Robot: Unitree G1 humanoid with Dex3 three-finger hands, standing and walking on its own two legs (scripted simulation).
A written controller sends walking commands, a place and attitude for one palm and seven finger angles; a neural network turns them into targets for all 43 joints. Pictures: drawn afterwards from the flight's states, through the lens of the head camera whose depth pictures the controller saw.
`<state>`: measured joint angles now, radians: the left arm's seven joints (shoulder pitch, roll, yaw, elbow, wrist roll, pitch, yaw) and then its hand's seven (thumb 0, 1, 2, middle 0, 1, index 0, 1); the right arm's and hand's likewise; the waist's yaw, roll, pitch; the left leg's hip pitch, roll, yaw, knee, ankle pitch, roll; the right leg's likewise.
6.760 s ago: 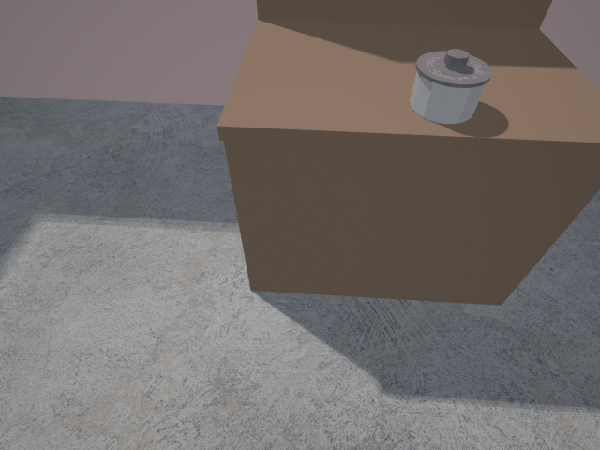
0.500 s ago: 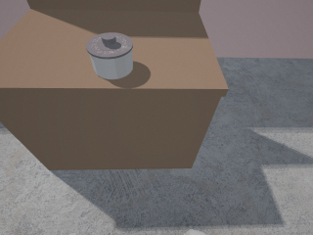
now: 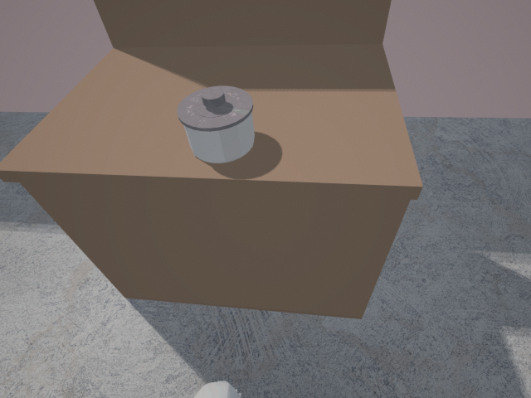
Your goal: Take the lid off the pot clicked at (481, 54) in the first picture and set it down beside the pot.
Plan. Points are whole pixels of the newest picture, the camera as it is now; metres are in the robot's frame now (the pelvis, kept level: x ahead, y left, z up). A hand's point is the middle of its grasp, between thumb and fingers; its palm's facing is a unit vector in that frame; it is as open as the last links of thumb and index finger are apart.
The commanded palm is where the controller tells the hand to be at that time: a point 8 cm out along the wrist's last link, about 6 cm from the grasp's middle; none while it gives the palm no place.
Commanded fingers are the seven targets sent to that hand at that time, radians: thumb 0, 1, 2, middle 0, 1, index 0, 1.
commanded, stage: take the last steps up to it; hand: left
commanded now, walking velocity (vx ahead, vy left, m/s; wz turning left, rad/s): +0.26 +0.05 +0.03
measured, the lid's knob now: (213, 97) +0.67 +0.16 +0.11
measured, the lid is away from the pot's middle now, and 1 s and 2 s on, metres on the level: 0.00 0.00 0.00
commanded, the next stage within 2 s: come to a stop and stand still in 0.34 s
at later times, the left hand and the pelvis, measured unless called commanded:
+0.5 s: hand (136, 383) +0.18 +0.27 -0.18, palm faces +0.07 -0.98 -0.19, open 7.4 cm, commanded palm none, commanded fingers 0.00 0.90 0.90 -0.20 -0.30 -0.20 -0.30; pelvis +0.14 +0.09 -0.01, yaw -1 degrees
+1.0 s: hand (158, 350) +0.23 +0.24 -0.17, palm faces +0.01 -0.96 -0.28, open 7.3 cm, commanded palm none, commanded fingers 0.00 0.90 0.90 -0.20 -0.30 -0.20 -0.30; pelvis +0.16 +0.06 -0.01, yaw -1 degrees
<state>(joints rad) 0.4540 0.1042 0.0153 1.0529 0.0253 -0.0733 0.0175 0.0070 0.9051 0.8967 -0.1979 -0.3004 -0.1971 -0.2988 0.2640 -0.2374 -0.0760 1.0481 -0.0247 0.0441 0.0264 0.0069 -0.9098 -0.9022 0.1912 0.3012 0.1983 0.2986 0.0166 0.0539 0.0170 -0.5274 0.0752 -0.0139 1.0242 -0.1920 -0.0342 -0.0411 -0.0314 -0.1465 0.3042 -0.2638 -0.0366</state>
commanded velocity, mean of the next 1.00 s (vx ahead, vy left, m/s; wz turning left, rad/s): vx -0.01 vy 0.01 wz -0.01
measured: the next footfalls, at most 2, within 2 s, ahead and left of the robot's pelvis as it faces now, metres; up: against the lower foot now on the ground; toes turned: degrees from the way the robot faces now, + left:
left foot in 0.22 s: +0.15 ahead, +0.16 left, +0.00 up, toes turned +5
right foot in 0.76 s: +0.26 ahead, -0.03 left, +0.00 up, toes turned -4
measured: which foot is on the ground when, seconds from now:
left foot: up 0.00-0.20, down 0.22-0.78, up 0.80-1.00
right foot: down 0.00-0.22, up 0.24-0.74, down 0.76-1.00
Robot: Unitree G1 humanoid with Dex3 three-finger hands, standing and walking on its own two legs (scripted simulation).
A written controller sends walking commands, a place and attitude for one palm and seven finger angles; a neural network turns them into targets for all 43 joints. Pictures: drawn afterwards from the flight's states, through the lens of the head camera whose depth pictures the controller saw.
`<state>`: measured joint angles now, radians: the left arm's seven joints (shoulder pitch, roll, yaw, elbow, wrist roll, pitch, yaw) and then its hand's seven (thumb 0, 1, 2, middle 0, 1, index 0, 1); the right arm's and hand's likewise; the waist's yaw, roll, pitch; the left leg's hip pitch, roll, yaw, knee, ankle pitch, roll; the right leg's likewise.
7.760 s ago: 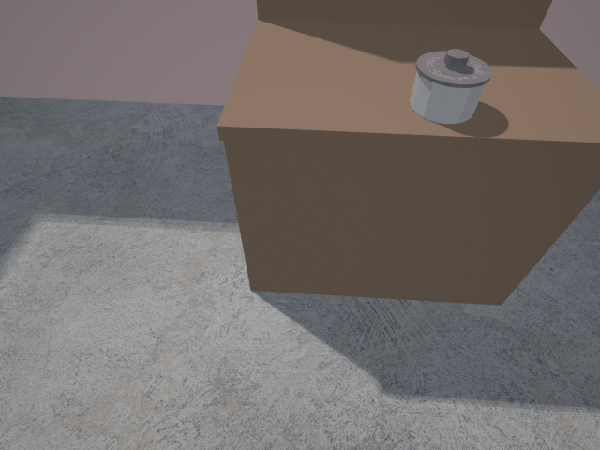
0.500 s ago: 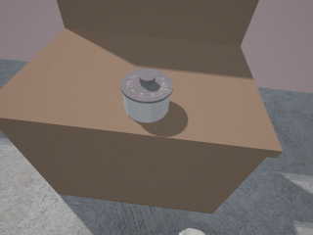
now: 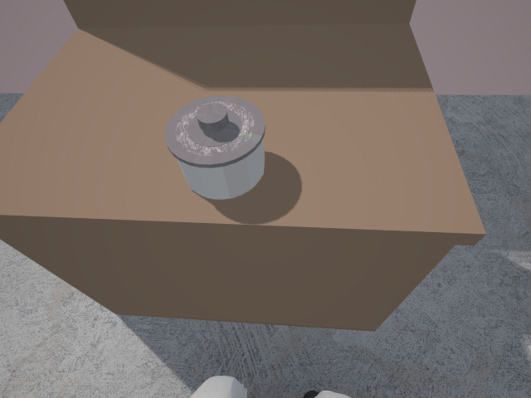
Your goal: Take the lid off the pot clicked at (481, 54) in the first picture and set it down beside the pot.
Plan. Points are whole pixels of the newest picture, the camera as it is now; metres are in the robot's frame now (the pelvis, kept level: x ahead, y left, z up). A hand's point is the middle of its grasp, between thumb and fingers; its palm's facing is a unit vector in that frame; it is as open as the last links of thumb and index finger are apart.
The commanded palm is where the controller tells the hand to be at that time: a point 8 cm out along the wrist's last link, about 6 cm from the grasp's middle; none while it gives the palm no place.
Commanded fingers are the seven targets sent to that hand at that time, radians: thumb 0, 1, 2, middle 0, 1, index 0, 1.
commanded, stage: come to a stop and stand still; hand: left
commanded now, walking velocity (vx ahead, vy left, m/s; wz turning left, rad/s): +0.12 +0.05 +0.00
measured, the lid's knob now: (212, 117) +0.51 +0.11 +0.12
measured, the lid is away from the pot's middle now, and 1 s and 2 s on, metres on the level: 0.00 0.00 0.00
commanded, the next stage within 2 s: look again from close up in 0.46 s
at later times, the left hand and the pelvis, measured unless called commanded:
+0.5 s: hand out of the picture -0.02 +0.22 -0.17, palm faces +0.03 -0.98 -0.21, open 7.4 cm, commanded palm none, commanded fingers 0.00 0.90 0.90 -0.20 -0.30 -0.20 -0.30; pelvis -0.03 +0.03 +0.01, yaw +0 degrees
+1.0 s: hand out of the picture +0.03 +0.16 -0.17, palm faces +0.02 -0.97 -0.25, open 7.3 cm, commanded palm none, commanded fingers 0.00 0.90 0.90 -0.20 -0.30 -0.20 -0.30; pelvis +0.01 -0.02 +0.00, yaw +0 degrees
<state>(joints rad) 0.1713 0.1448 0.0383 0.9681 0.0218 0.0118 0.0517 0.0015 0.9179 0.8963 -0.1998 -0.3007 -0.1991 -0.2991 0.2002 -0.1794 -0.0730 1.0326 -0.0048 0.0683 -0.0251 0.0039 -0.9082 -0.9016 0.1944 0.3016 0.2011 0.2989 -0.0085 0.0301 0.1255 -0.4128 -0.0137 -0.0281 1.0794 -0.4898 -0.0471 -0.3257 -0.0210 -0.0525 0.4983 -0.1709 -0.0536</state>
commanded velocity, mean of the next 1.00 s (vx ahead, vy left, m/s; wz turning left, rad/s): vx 0.05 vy -0.04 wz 0.00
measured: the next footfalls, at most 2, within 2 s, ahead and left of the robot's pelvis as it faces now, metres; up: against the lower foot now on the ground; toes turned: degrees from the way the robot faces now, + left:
left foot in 0.20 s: -0.01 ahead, +0.11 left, +0.00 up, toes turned +0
right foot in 0.58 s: +0.02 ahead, -0.09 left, +0.00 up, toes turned -1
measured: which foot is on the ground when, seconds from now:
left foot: up 0.00-0.18, down 0.20-1.00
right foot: down 0.00-0.20, up 0.22-0.56, down 0.58-1.00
